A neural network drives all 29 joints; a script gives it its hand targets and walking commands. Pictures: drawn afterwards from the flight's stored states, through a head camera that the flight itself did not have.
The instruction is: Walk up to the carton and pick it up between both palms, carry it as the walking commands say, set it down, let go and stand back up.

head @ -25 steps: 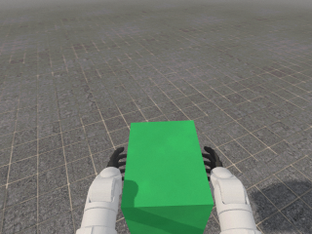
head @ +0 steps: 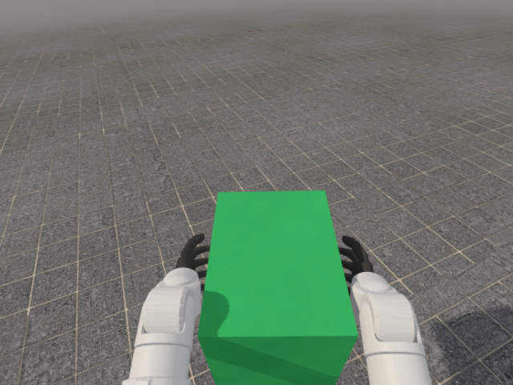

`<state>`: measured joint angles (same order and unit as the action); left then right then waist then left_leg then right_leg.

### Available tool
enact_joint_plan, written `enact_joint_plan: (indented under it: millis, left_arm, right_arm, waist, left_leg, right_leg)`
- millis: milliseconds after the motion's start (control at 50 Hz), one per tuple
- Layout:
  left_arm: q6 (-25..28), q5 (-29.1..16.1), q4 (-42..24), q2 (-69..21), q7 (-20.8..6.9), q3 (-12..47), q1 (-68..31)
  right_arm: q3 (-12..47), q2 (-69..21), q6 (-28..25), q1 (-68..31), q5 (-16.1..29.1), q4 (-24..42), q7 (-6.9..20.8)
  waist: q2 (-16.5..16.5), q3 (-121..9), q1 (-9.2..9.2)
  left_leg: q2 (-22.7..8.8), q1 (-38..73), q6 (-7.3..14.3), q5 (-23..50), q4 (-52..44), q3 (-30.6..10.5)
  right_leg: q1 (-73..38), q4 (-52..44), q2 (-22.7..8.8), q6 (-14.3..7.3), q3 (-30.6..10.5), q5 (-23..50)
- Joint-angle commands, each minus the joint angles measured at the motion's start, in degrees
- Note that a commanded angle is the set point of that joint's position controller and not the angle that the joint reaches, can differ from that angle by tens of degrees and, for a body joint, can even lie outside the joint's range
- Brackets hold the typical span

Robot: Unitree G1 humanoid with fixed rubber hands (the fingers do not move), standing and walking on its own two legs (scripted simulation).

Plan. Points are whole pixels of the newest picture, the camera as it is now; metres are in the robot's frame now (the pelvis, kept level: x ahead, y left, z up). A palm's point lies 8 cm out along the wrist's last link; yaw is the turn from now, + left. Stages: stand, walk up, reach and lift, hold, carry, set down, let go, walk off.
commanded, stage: carry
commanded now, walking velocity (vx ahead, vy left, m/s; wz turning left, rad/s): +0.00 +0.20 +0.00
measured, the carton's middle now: (273, 296) +0.30 +0.00 +0.01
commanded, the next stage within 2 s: none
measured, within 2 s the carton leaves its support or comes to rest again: neither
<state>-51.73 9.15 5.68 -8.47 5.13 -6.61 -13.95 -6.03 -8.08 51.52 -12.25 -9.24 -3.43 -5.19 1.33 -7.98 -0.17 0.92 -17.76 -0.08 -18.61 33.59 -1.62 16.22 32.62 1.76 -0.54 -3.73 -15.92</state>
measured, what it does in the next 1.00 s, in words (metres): steps to the left: right foot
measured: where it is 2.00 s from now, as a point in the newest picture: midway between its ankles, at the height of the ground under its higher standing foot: outside the picture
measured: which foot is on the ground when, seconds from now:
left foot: down 0.00-0.70, up 0.72-1.00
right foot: down 0.00-0.46, up 0.48-0.68, down 0.70-1.00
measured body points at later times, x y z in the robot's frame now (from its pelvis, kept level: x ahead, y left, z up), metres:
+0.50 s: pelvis -0.03 +0.09 -0.01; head -0.04 +0.09 +0.44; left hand +0.26 +0.22 +0.07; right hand +0.26 -0.05 +0.07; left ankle +0.02 +0.17 -0.73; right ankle -0.01 -0.07 -0.72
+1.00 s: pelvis -0.05 +0.17 +0.00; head -0.04 +0.15 +0.45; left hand +0.25 +0.29 +0.08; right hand +0.24 +0.02 +0.08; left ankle -0.03 +0.31 -0.72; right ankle -0.07 +0.03 -0.73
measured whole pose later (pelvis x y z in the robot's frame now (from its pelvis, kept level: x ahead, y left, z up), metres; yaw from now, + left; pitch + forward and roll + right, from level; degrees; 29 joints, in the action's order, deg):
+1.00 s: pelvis -0.05 +0.17 +0.00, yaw -1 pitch +5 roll +3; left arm -69.8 5.5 -16.2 -8.5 7.5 -5.4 -14.0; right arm -3.6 -8.5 70.1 -13.9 -6.4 17.6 -8.7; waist -0.7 -4.2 -0.6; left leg -0.8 -23.5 -1.3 -20.5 34.9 3.5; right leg 21.7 36.8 -8.7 2.2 5.7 -19.5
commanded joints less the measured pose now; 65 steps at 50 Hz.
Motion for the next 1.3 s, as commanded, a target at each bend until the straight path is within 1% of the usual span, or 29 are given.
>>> enact_joint_plan:
  millis: [0, 60, 120, 200, 240, 280, 300, 340, 380, 420, 440, 460, 500, 540, 660, 680, 700, 720, 740, 800, 940, 980, 1000, 1020, 1040, 1120, 1240, 1260, 1280]
  left_arm:
    - [-3.60, -19.05, -10.20, -52.55, -13.50, 36.42, -28.25]
    - [-8.43, -21.99, -14.66, -52.73, -12.93, 38.60, -27.58]
    - [-12.37, -23.53, -15.74, -51.95, -13.12, 39.60, -30.03]
    - [-15.90, -28.44, -20.27, -53.11, -14.03, 41.06, -35.47]
    - [-17.34, -30.40, -21.67, -53.85, -14.27, 41.27, -34.96]
    - [-17.86, -29.38, -22.02, -53.68, -13.67, 40.30, -30.99]
    - [-18.19, -28.59, -22.49, -54.20, -13.46, 39.84, -29.98]
    - [-18.35, -28.10, -23.55, -55.25, -12.89, 40.11, -31.10]
    - [-18.96, -27.41, -24.56, -54.97, -12.44, 40.25, -29.86]
    - [-19.50, -26.58, -24.50, -54.13, -12.22, 40.12, -27.72]
    - [-19.74, -26.33, -25.03, -54.02, -12.28, 40.42, -27.00]
    - [-20.08, -25.59, -23.79, -53.33, -12.40, 40.19, -26.09]
    - [-19.70, -27.37, -25.77, -53.73, -12.78, 41.10, -31.15]
    - [-19.74, -28.80, -26.72, -55.17, -13.19, 41.69, -33.25]
    - [-19.81, -29.40, -24.97, -55.66, -13.92, 40.26, -29.86]
    - [-19.64, -29.06, -24.72, -55.34, -14.16, 39.61, -29.31]
    - [-19.36, -28.72, -23.80, -55.17, -14.28, 39.29, -27.99]
    - [-18.69, -28.73, -24.39, -55.67, -14.20, 40.03, -27.71]
    - [-18.27, -27.93, -25.61, -56.50, -14.13, 40.13, -28.52]
    - [-17.60, -27.47, -27.39, -56.85, -13.48, 39.93, -29.02]
    - [-18.50, -25.53, -25.46, -53.39, -13.29, 38.75, -21.43]
    - [-18.57, -24.74, -25.15, -53.39, -13.28, 38.87, -20.37]
    - [-18.64, -25.07, -25.63, -53.98, -13.22, 39.85, -21.66]
    - [-18.43, -25.52, -26.83, -54.42, -13.19, 40.90, -23.37]
    - [-18.47, -25.97, -27.30, -54.32, -13.38, 41.40, -24.55]
    - [-18.05, -30.06, -31.18, -56.03, -13.90, 43.93, -32.71]
    - [-18.20, -30.37, -29.04, -55.33, -14.14, 42.39, -29.66]
    - [-18.39, -29.97, -27.82, -55.56, -14.39, 41.93, -28.56]
    - [-18.38, -29.27, -26.29, -55.12, -14.64, 40.85, -27.57]
  right_arm:
    - [37.40, -54.84, 3.73, -32.29, 20.68, 9.18, 13.45]
    - [38.09, -53.63, 8.33, -30.04, 22.62, 11.86, 13.06]
    - [37.05, -51.80, 12.08, -28.57, 22.77, 11.44, 12.58]
    - [36.54, -53.76, 15.26, -29.51, 23.22, 14.77, 11.47]
    - [37.51, -54.53, 16.41, -29.37, 23.63, 16.79, 10.86]
    - [38.26, -54.53, 17.70, -31.19, 25.07, 20.60, 11.29]
    - [39.04, -55.27, 17.96, -33.64, 25.99, 22.91, 11.23]
    - [40.12, -56.14, 18.04, -36.01, 27.72, 24.36, 11.55]
    - [40.33, -56.65, 18.68, -33.17, 28.12, 23.25, 11.90]
    - [39.04, -56.39, 19.17, -29.11, 27.51, 19.56, 12.44]
    - [38.23, -55.69, 19.23, -26.75, 26.97, 18.05, 12.61]
    - [37.22, -55.56, 19.47, -24.59, 26.04, 16.28, 12.80]
    - [37.44, -56.71, 19.33, -27.03, 26.40, 18.45, 12.92]
    - [37.29, -57.90, 18.88, -28.83, 26.11, 20.26, 12.31]
    - [37.50, -57.58, 18.65, -25.73, 23.74, 19.79, 10.85]
    - [37.87, -57.94, 18.65, -25.96, 23.56, 19.56, 10.81]
    - [38.78, -57.98, 18.59, -26.30, 23.95, 20.06, 10.93]
    - [39.46, -57.67, 18.45, -29.18, 24.83, 22.59, 11.33]
    - [40.64, -58.51, 18.04, -33.35, 25.91, 25.18, 11.52]
    - [41.86, -59.32, 17.41, -33.26, 28.09, 25.25, 11.86]
    - [40.35, -56.53, 18.40, -24.72, 25.64, 21.96, 11.34]
    - [39.90, -56.27, 18.53, -24.36, 25.39, 21.09, 11.66]
    - [39.47, -56.52, 18.35, -24.61, 25.76, 20.73, 11.87]
    - [39.10, -56.40, 17.93, -24.57, 26.21, 20.83, 12.03]
    - [38.58, -56.98, 17.81, -23.88, 25.95, 20.40, 12.22]
    - [37.32, -58.03, 17.05, -26.02, 25.51, 23.19, 12.29]
    - [37.75, -57.64, 16.56, -23.35, 23.30, 21.82, 11.23]
    - [37.89, -57.18, 16.70, -22.71, 22.95, 21.50, 11.04]
    - [38.34, -57.60, 16.89, -23.45, 23.06, 20.90, 10.98]
  waist:
    - [-10.04, -11.24, 0.82]
    - [-4.55, -12.98, 0.78]
    - [9.48, -12.48, 0.76]
    - [5.90, -8.99, 1.16]
    - [0.39, -11.01, 1.50]
    - [-20.45, -12.49, 1.30]
    - [-19.82, -11.37, 1.08]
    - [-12.79, -11.74, 0.87]
    - [-11.90, -14.38, -0.07]
    - [-0.84, -15.48, 0.30]
    - [10.98, -15.85, 0.77]
    - [17.09, -15.62, 0.14]
    - [8.68, -12.42, -0.42]
    - [3.13, -11.94, -0.40]
    - [4.76, -16.59, 1.21]
    - [-2.25, -17.14, 1.72]
    - [-17.86, -15.10, 1.34]
    - [-19.40, -13.34, 1.65]
    - [-13.99, -12.82, 1.79]
    - [-4.58, -12.82, 1.60]
    - [-18.96, -14.25, 0.98]
    - [-13.19, -16.31, 0.74]
    - [-4.39, -16.38, 0.62]
    - [9.49, -17.09, 0.48]
    - [15.53, -17.54, -0.11]
    - [8.17, -13.57, -0.76]
    - [8.79, -16.92, 0.66]
    - [6.62, -16.22, 1.44]
    - [-2.96, -15.44, 1.83]
  left_leg:
    - [-1.36, 0.80, 1.08, 1.70, -3.80, 1.08]
    - [-5.52, 6.68, 2.96, 14.81, -6.68, -3.06]
    - [-16.64, 5.00, 10.69, 25.63, -11.64, -11.14]
    - [-12.37, -3.89, 8.39, 11.11, -12.35, -8.07]
    - [-8.96, -8.74, 5.79, 10.99, -5.10, -4.33]
    - [-0.71, -16.13, 0.32, -9.68, 17.96, 4.78]
    - [-4.34, -13.77, 1.20, -9.99, 20.10, -0.33]
    - [-4.73, -13.17, 0.87, -8.91, 12.32, 1.29]
    - [-1.64, -1.59, 1.13, -1.28, -1.20, 4.42]
    - [-6.03, 7.25, 1.72, 11.24, -10.70, -3.36]
    - [-15.03, 12.91, 5.20, 33.12, -9.99, -11.84]
    - [-18.62, 10.50, 10.26, 33.64, -11.44, -12.10]
    - [-15.82, 4.73, 10.75, 16.19, -13.83, -9.81]
    - [-14.97, 5.64, 10.91, 14.80, -13.56, -9.54]
    - [-12.83, 2.46, 8.72, 13.58, -8.49, -3.62]
    - [-10.06, -5.40, 5.69, 10.23, -1.73, -1.03]
    - [-4.14, -18.17, 0.89, -2.24, 10.51, 3.41]
    - [-2.72, -23.84, -0.23, -12.17, 23.60, 3.04]
    - [-3.37, -21.33, 0.67, -11.41, 29.44, -2.21]
    - [-2.35, -22.01, -1.47, -7.28, 24.29, -0.59]
    - [1.48, -8.12, -1.38, -2.67, -1.71, 10.04]
    - [-1.18, 3.58, -0.08, 7.95, -9.85, 7.39]
    - [-6.72, 10.11, 1.88, 22.60, -9.49, 0.37]
    - [-16.99, 17.96, 5.68, 52.85, -6.22, -9.52]
    - [-20.41, 18.42, 11.18, 60.81, -6.03, -10.09]
    - [-15.00, 8.85, 12.54, 27.15, -9.55, -5.64]
    - [-13.96, 6.29, 11.30, 23.28, -5.79, -2.98]
    - [-12.81, 1.54, 9.17, 21.23, -2.76, -1.49]
    - [-9.30, -7.64, 5.50, 14.24, 3.88, 0.54]
  right_leg:
    - [-2.42, -7.84, -17.59, -3.87, -14.32, 23.69]
    - [4.36, 1.31, -12.60, -0.88, -6.06, 17.73]
    - [8.99, 13.82, -3.61, 1.76, 6.29, -11.96]
    - [4.54, 7.88, -3.81, 0.46, 9.23, -8.14]
    - [-4.44, -2.58, -8.33, -0.80, 2.96, -0.63]
    - [-5.23, -12.63, -29.81, -9.36, -23.85, 12.14]
    - [-2.17, -13.87, -31.95, -11.27, -23.72, 11.93]
    - [-4.46, -8.72, -27.94, -9.37, -14.75, 23.06]
    - [0.08, -3.82, -21.24, -4.09, -5.31, 25.43]
    - [5.34, 6.56, -15.04, 1.33, 1.79, 14.89]
    - [12.82, 13.53, -9.75, 4.06, 6.82, -2.97]
    - [15.37, 21.35, -3.97, 4.03, 11.26, -19.72]
    - [15.37, 29.16, -4.37, 2.44, 9.55, -17.11]
    - [17.54, 29.04, -5.19, 1.78, 8.74, -14.83]
    - [-3.12, -5.74, -6.34, -1.33, 8.20, -3.76]
    - [-12.55, -12.08, -14.04, -2.31, -1.49, -0.44]
    - [-18.49, -13.63, -29.99, -7.15, -20.32, 16.23]
    - [-15.51, -13.28, -37.11, -14.50, -23.92, 26.19]
    - [-13.45, -11.03, -34.73, -15.12, -20.15, 31.47]
    - [-15.44, -6.21, -25.35, -10.52, -6.40, 42.16]
    - [-14.38, -0.90, -20.36, -4.92, 2.42, 49.11]
    - [-8.19, 4.33, -17.83, 0.36, 5.04, 38.88]
    - [-0.67, 9.15, -15.75, 3.21, 6.72, 27.16]
    - [9.71, 15.66, -10.85, 5.79, 10.22, 4.15]
    - [13.93, 21.52, -4.58, 4.68, 11.75, -21.63]
    - [16.06, 31.07, -5.30, 2.12, 9.05, -17.22]
    - [2.23, 4.35, -4.76, -0.30, 10.37, -8.18]
    - [-4.87, -5.84, -7.02, -0.76, 8.05, -0.31]
    - [-13.48, -11.45, -15.75, -2.17, -3.01, 4.96]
